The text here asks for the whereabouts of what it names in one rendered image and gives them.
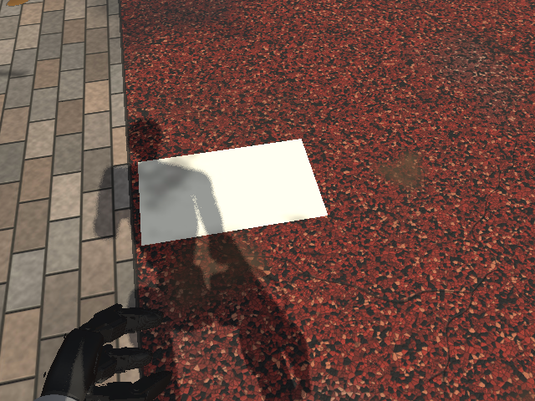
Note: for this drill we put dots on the robot left hand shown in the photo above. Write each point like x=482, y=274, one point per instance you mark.
x=82, y=361

